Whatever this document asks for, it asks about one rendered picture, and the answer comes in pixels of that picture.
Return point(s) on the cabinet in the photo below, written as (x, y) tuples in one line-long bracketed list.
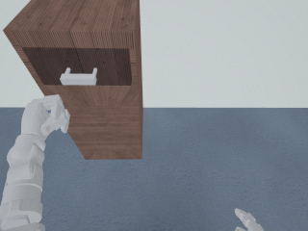
[(105, 122)]

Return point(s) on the left robot hand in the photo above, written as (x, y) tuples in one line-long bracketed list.
[(37, 121)]

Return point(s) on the drawer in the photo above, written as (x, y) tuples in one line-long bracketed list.
[(113, 64)]

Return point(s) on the right robot hand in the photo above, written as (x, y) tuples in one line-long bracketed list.
[(248, 220)]

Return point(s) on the robot left forearm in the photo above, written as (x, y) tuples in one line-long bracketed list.
[(20, 203)]

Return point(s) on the handle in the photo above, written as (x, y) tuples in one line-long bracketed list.
[(78, 79)]

